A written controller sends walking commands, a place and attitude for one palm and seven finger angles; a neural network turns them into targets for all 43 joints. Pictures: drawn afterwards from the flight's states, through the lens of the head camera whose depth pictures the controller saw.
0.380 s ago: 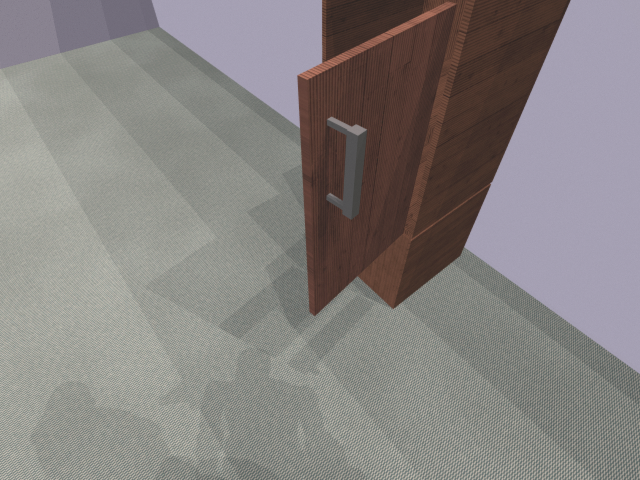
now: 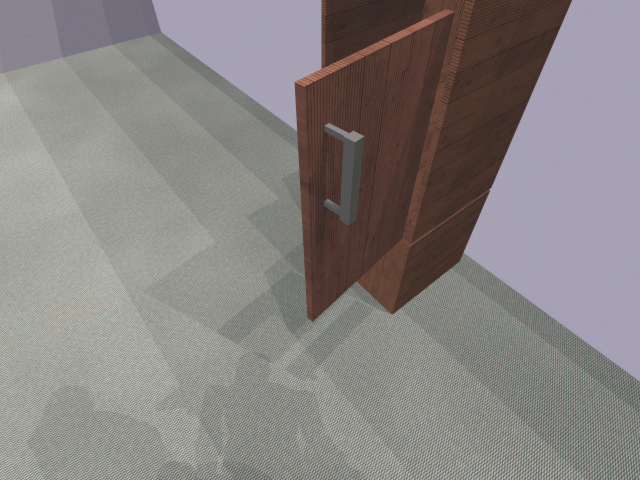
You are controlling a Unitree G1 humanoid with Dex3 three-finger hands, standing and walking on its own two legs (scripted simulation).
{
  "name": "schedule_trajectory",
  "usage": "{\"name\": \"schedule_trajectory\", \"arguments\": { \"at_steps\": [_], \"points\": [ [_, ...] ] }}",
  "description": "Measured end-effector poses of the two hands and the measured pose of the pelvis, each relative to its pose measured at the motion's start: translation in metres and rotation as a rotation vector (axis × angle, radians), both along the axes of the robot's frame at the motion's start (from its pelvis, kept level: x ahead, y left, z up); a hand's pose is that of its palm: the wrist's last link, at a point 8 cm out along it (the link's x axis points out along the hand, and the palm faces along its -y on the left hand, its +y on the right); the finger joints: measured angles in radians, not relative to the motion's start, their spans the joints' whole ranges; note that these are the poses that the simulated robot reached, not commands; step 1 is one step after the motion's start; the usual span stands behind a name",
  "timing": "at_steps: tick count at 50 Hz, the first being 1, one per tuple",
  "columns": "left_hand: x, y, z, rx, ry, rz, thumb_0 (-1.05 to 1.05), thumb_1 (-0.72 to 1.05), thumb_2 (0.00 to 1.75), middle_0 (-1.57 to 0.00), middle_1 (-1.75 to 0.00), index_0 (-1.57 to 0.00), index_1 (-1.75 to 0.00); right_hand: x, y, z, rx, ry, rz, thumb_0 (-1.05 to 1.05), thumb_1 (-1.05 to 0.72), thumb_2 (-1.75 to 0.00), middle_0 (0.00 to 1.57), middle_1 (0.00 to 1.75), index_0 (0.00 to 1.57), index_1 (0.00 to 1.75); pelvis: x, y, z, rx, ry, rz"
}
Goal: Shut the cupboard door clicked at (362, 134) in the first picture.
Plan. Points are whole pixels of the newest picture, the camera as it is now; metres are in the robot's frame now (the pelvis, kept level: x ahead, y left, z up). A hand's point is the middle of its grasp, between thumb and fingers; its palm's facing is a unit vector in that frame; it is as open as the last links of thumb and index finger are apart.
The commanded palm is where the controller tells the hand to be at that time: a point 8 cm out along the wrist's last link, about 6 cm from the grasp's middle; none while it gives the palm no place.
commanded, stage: look at it before walking up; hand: left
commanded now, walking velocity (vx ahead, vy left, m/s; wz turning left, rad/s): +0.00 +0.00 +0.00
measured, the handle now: (340, 176) +0.54 +0.00 +0.08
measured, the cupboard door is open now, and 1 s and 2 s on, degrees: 98 98 98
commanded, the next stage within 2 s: walk around to get in front in 0.56 s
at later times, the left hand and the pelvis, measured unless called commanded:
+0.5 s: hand out of the picture -0.02 +0.15 -0.17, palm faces +0.05 -0.98 -0.19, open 7.4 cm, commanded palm none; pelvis +0.00 -0.01 +0.00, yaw +0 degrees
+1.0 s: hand out of the picture +0.00 +0.18 -0.19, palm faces -0.02 -0.98 -0.19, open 7.4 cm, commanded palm none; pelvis -0.01 +0.00 -0.01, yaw -6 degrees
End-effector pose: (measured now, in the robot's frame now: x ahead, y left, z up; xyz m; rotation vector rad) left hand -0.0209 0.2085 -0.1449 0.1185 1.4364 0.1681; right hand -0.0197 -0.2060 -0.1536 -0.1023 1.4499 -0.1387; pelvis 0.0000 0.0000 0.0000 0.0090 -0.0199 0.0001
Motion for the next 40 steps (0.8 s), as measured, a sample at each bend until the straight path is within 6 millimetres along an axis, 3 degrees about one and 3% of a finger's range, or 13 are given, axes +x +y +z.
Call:
{"name": "schedule_trajectory", "arguments": {
  "at_steps": [40],
  "points": [
    [-0.003, -0.01, 0.0, 0.009, 0.031, -0.006, 0.01, 0.91, 0.9, -0.2, -0.3, -0.2, -0.3, -0.006, -0.014, -0.004, -0.006, 0.021, -0.031, 0.0, -0.91, -0.9, 0.2, 0.3, 0.2, 0.3, -0.002, -0.013, -0.002, 0.0, 0.003, -0.031]
  ]
}}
